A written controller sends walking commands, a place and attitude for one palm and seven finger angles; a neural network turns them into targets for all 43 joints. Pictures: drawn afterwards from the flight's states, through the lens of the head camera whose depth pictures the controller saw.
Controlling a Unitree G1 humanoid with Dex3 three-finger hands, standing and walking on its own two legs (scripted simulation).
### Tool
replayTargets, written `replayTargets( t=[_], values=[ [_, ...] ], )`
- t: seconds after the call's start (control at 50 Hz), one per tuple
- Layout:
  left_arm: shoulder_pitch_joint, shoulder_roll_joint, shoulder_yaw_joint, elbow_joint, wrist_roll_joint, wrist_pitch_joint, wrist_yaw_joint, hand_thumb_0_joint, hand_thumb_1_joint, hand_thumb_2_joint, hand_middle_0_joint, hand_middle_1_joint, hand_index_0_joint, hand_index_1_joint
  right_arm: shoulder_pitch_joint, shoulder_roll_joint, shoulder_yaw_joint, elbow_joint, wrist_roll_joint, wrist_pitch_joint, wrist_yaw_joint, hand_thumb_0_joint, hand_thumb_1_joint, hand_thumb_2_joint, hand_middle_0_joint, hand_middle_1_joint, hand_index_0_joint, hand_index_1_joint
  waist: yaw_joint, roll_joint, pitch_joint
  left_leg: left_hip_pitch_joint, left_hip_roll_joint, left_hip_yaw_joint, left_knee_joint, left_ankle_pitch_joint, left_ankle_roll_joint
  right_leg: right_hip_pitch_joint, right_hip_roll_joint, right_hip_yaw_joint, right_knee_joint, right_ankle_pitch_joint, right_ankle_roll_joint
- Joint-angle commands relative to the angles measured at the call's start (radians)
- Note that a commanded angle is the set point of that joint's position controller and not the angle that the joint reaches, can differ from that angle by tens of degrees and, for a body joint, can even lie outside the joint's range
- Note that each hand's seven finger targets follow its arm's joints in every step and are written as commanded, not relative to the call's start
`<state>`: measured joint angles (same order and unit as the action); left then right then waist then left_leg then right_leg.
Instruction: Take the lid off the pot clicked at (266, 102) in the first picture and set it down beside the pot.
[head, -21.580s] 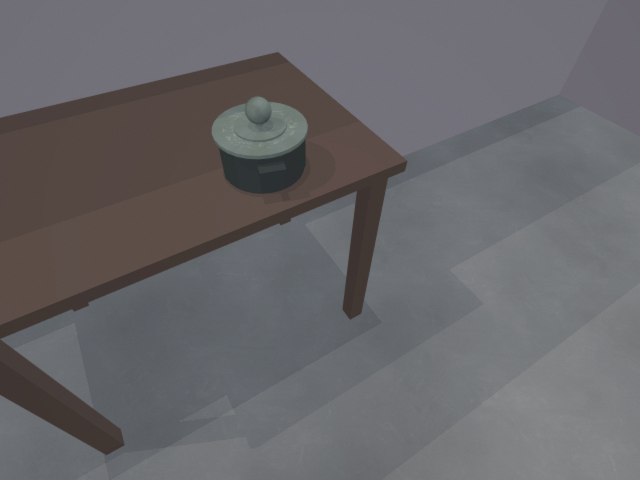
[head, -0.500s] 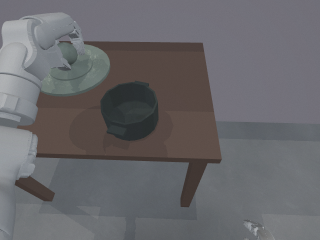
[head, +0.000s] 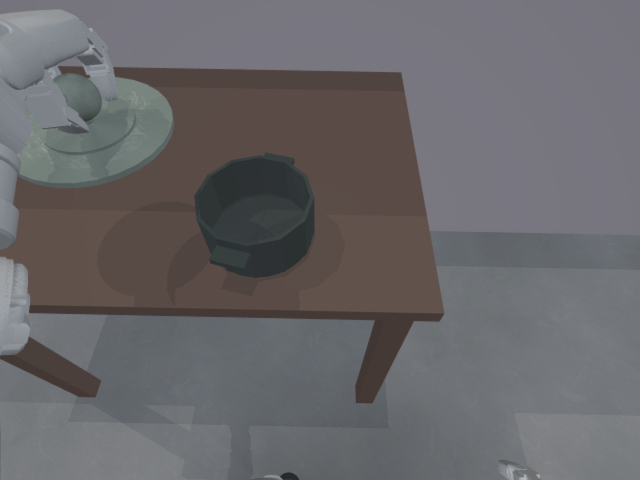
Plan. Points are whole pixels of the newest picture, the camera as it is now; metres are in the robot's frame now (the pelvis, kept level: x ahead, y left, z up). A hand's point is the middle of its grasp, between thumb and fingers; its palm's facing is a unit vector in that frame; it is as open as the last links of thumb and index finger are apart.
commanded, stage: move the lid sideways beside the pot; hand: left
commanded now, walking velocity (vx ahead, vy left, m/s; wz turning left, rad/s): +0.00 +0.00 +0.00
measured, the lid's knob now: (75, 98) +0.49 +0.29 +0.20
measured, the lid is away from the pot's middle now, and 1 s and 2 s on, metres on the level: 0.18 0.24 0.25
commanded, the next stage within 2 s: lower the lid onto the table in 1.26 s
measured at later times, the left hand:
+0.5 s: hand (5, 115) +0.44 +0.34 +0.21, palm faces -0.33 -0.11 -0.94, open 7.8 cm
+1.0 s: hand (7, 109) +0.46 +0.35 +0.21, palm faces -0.34 -0.11 -0.93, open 7.8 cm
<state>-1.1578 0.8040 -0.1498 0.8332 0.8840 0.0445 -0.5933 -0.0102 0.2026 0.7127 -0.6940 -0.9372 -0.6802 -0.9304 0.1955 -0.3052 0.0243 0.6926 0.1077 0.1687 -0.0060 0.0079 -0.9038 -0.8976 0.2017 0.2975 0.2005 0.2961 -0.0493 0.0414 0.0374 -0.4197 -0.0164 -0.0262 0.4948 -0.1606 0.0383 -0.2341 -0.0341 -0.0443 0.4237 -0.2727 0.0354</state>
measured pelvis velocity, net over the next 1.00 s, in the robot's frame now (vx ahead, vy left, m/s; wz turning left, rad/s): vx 0.01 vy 0.00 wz -0.01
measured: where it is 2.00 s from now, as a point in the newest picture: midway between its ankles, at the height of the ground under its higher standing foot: outside the picture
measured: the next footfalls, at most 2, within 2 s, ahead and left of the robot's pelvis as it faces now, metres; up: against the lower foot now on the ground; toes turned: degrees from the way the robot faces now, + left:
none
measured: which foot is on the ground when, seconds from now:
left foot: down 0.00-1.00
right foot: down 0.00-1.00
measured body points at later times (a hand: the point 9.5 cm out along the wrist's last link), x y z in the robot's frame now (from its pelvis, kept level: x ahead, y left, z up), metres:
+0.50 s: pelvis +0.00 +0.00 +0.00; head +0.07 +0.00 +0.44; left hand +0.45 +0.34 +0.27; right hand +0.09 -0.28 -0.13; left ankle +0.05 +0.09 -0.74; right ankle -0.04 -0.15 -0.74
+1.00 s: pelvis +0.01 +0.00 +0.00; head +0.08 +0.01 +0.44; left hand +0.47 +0.35 +0.26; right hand +0.07 -0.27 -0.13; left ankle +0.05 +0.09 -0.74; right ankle -0.04 -0.15 -0.74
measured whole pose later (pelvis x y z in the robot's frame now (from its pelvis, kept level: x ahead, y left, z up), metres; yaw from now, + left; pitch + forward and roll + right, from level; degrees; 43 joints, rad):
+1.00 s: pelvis +0.01 +0.00 +0.00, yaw -1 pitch +7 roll -3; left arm -1.19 0.97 -0.07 0.97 0.92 -0.05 -0.62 -0.01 0.21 0.71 -0.69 -0.94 -0.68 -0.93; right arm 0.23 -0.31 0.05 0.69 0.12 0.15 -0.04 0.01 -0.90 -0.90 0.20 0.30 0.20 0.30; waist -0.07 0.03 0.05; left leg -0.48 0.00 -0.02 0.56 -0.20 0.04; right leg -0.27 -0.02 -0.04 0.44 -0.28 0.04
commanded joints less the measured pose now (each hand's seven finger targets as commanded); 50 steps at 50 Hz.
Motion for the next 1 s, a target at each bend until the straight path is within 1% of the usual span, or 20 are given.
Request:
replayTargets(
  t=[0.0, 0.04, 0.12, 0.18, 0.2, 0.28, 0.3, 0.4, 0.46, 0.52, 0.56, 0.6, 0.62, 0.64, 0.74, 0.78, 0.82, 0.86, 0.88, 0.98],
  values=[
    [-0.588, 0.273, 0.085, -0.183, 0.007, 0.002, 0.043, 0.000, 0.644, 0.917, -0.878, -1.042, -0.875, -1.026, -0.015, -0.163, -0.055, -0.105, 0.003, -0.023, -0.015, 0.000, -0.900, -0.900, 0.200, 0.300, 0.200, 0.300, -0.006, 0.085, -0.456, 0.432, -0.023, -0.019, -0.016, 0.238, 0.043, -0.080, 0.078, -0.053, -0.042, 0.231, -0.073],
    [-0.632, 0.341, 0.138, -0.274, 0.028, -0.018, 0.053, 0.000, 0.644, 0.917, -0.878, -1.042, -0.875, -1.026, -0.010, -0.164, -0.058, -0.112, -0.009, -0.027, -0.014, 0.000, -0.900, -0.900, 0.200, 0.300, 0.200, 0.300, 0.003, 0.123, -0.525, 0.499, -0.020, -0.029, 0.000, 0.290, 0.044, -0.077, 0.083, -0.045, -0.033, 0.233, -0.074],
    [-0.573, 0.391, 0.180, -0.211, 0.014, -0.038, 0.047, 0.000, 0.644, 0.917, -0.878, -1.042, -0.875, -1.026, 0.008, -0.166, -0.054, -0.106, -0.006, -0.022, -0.020, 0.000, -0.900, -0.900, 0.200, 0.300, 0.200, 0.300, 0.005, 0.077, -0.513, 0.459, -0.018, -0.018, 0.005, 0.295, 0.047, -0.057, 0.080, -0.047, -0.028, 0.263, -0.067],
    [-0.575, 0.395, 0.171, -0.181, 0.016, -0.043, 0.038, 0.000, 0.644, 0.917, -0.878, -1.042, -0.875, -1.026, 0.004, -0.167, -0.052, -0.104, -0.001, -0.016, -0.020, 0.000, -0.900, -0.900, 0.200, 0.300, 0.200, 0.300, 0.001, 0.068, -0.470, 0.422, -0.020, -0.007, 0.004, 0.259, 0.052, -0.059, 0.079, -0.047, -0.035, 0.263, -0.065],
    [-0.561, 0.378, 0.155, -0.184, 0.011, -0.043, 0.037, 0.000, 0.644, 0.917, -0.878, -1.042, -0.875, -1.026, -0.003, -0.168, -0.055, -0.110, 0.001, -0.018, -0.020, 0.000, -0.900, -0.900, 0.200, 0.300, 0.200, 0.300, 0.002, 0.105, -0.481, 0.438, -0.020, -0.010, 0.008, 0.299, 0.050, -0.071, 0.077, -0.048, -0.034, 0.268, -0.069],
    [-0.534, 0.408, 0.171, -0.126, 0.015, -0.054, 0.032, 0.000, 0.644, 0.917, -0.878, -1.042, -0.875, -1.026, 0.019, -0.168, -0.048, -0.099, 0.004, -0.010, -0.022, 0.000, -0.900, -0.900, 0.200, 0.300, 0.200, 0.300, -0.005, 0.062, -0.441, 0.395, -0.020, 0.004, 0.011, 0.229, 0.055, -0.067, 0.082, -0.048, -0.036, 0.247, -0.063],
    [-0.530, 0.392, 0.150, -0.124, 0.009, -0.053, 0.028, 0.000, 0.644, 0.917, -0.878, -1.042, -0.875, -1.026, 0.011, -0.171, -0.047, -0.103, 0.007, -0.012, -0.025, 0.000, -0.900, -0.900, 0.200, 0.300, 0.200, 0.300, -0.006, 0.072, -0.450, 0.395, -0.021, 0.003, 0.009, 0.246, 0.055, -0.068, 0.079, -0.052, -0.035, 0.257, -0.066],
    [-0.551, 0.440, 0.173, -0.152, 0.014, -0.071, 0.032, 0.000, 0.644, 0.917, -0.878, -1.042, -0.875, -1.026, 0.025, -0.176, -0.043, -0.096, 0.006, -0.020, -0.036, 0.000, -0.900, -0.900, 0.200, 0.300, 0.200, 0.300, -0.007, 0.115, -0.478, 0.425, -0.017, 0.005, 0.020, 0.273, 0.059, -0.072, 0.081, -0.051, -0.034, 0.261, -0.067],
    [-0.524, 0.458, 0.170, -0.066, 0.015, -0.070, 0.028, 0.000, 0.644, 0.917, -0.878, -1.042, -0.875, -1.026, 0.050, -0.180, -0.035, -0.077, 0.013, -0.019, -0.042, 0.000, -0.900, -0.900, 0.200, 0.300, 0.200, 0.300, -0.022, 0.063, -0.409, 0.350, -0.017, 0.021, 0.012, 0.165, 0.062, -0.070, 0.083, -0.049, -0.045, 0.222, -0.057],
    [-0.610, 0.464, 0.161, -0.205, 0.027, -0.082, 0.037, 0.000, 0.644, 0.917, -0.878, -1.042, -0.875, -1.026, 0.046, -0.186, -0.040, -0.082, 0.005, -0.031, -0.047, 0.000, -0.900, -0.900, 0.200, 0.300, 0.200, 0.300, -0.010, 0.186, -0.493, 0.464, -0.008, 0.002, 0.019, 0.260, 0.055, -0.086, 0.087, -0.054, -0.033, 0.221, -0.067],
    [-0.572, 0.475, 0.183, -0.179, 0.026, -0.088, 0.037, 0.000, 0.644, 0.917, -0.878, -1.042, -0.875, -1.026, 0.060, -0.185, -0.040, -0.079, 0.004, -0.038, -0.053, 0.000, -0.900, -0.900, 0.200, 0.300, 0.200, 0.300, -0.011, 0.164, -0.493, 0.465, -0.007, -0.001, 0.019, 0.263, 0.056, -0.089, 0.089, -0.058, -0.039, 0.214, -0.066],
    [-0.539, 0.437, 0.160, -0.149, 0.005, -0.091, 0.024, 0.000, 0.644, 0.917, -0.878, -1.042, -0.875, -1.026, 0.056, -0.185, -0.040, -0.077, 0.007, -0.045, -0.055, 0.000, -0.900, -0.900, 0.200, 0.300, 0.200, 0.300, -0.010, 0.146, -0.474, 0.448, -0.008, 0.003, 0.015, 0.263, 0.060, -0.091, 0.083, -0.058, -0.039, 0.229, -0.066],
    [-0.528, 0.474, 0.194, -0.126, 0.006, -0.090, 0.027, 0.000, 0.644, 0.917, -0.878, -1.042, -0.875, -1.026, 0.068, -0.189, -0.042, -0.066, 0.006, -0.041, -0.052, 0.000, -0.900, -0.900, 0.200, 0.300, 0.200, 0.300, -0.014, 0.125, -0.450, 0.433, -0.008, 0.006, 0.024, 0.245, 0.061, -0.092, 0.087, -0.057, -0.040, 0.229, -0.062],
    [-0.544, 0.451, 0.168, -0.123, 0.007, -0.087, 0.024, 0.000, 0.644, 0.917, -0.878, -1.042, -0.875, -1.026, 0.068, -0.190, -0.041, -0.064, 0.008, -0.039, -0.053, 0.000, -0.900, -0.900, 0.200, 0.300, 0.200, 0.300, -0.018, 0.109, -0.455, 0.427, -0.009, 0.008, 0.020, 0.230, 0.061, -0.093, 0.086, -0.058, -0.039, 0.225, -0.060],
    [-0.551, 0.482, 0.182, -0.115, 0.024, -0.091, 0.030, 0.000, 0.644, 0.917, -0.878, -1.042, -0.875, -1.026, 0.078, -0.191, -0.038, -0.066, 0.007, -0.039, -0.050, 0.000, -0.900, -0.900, 0.200, 0.300, 0.200, 0.300, -0.017, 0.131, -0.456, 0.418, -0.010, 0.007, 0.029, 0.251, 0.058, -0.093, 0.090, -0.058, -0.029, 0.236, -0.064],
    [-0.555, 0.484, 0.178, -0.097, 0.022, -0.089, 0.026, 0.000, 0.644, 0.917, -0.878, -1.042, -0.875, -1.026, 0.083, -0.194, -0.037, -0.063, 0.011, -0.038, -0.050, 0.000, -0.900, -0.900, 0.200, 0.300, 0.200, 0.300, -0.020, 0.106, -0.438, 0.391, -0.008, 0.008, 0.023, 0.205, 0.058, -0.090, 0.089, -0.060, -0.033, 0.220, -0.062],
    [-0.595, 0.531, 0.215, -0.175, 0.031, -0.097, 0.033, 0.000, 0.644, 0.917, -0.878, -1.042, -0.875, -1.026, 0.076, -0.196, -0.040, -0.072, 0.006, -0.040, -0.050, 0.000, -0.900, -0.900, 0.200, 0.300, 0.200, 0.300, -0.008, 0.157, -0.511, 0.451, -0.002, 0.000, 0.035, 0.291, 0.056, -0.084, 0.087, -0.053, -0.016, 0.247, -0.064],
    [-0.563, 0.488, 0.184, -0.104, 0.033, -0.094, 0.030, 0.000, 0.644, 0.917, -0.878, -1.042, -0.875, -1.026, 0.089, -0.190, -0.039, -0.070, 0.006, -0.040, -0.051, 0.000, -0.900, -0.900, 0.200, 0.300, 0.200, 0.300, -0.019, 0.148, -0.464, 0.432, -0.004, 0.001, 0.035, 0.261, 0.055, -0.111, 0.092, -0.061, -0.026, 0.217, -0.064],
    [-0.555, 0.522, 0.212, -0.088, 0.034, -0.094, 0.029, 0.000, 0.644, 0.917, -0.878, -1.042, -0.875, -1.026, 0.093, -0.194, -0.039, -0.068, 0.006, -0.040, -0.050, 0.000, -0.900, -0.900, 0.200, 0.300, 0.200, 0.300, -0.015, 0.129, -0.465, 0.415, -0.002, 0.007, 0.037, 0.244, 0.056, -0.100, 0.090, -0.058, -0.024, 0.223, -0.062],
    [-0.554, 0.498, 0.182, -0.050, 0.041, -0.089, 0.027, 0.000, 0.644, 0.917, -0.878, -1.042, -0.875, -1.026, 0.104, -0.191, -0.037, -0.070, 0.009, -0.034, -0.046, 0.000, -0.900, -0.900, 0.200, 0.300, 0.200, 0.300, -0.025, 0.116, -0.457, 0.395, -0.005, 0.010, 0.043, 0.244, 0.056, -0.110, 0.093, -0.057, -0.019, 0.229, -0.061]
  ],
)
